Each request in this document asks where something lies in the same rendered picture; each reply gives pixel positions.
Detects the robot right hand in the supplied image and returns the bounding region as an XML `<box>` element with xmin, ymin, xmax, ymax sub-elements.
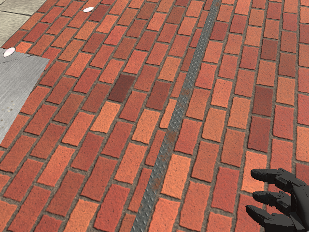
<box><xmin>246</xmin><ymin>168</ymin><xmax>309</xmax><ymax>232</ymax></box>

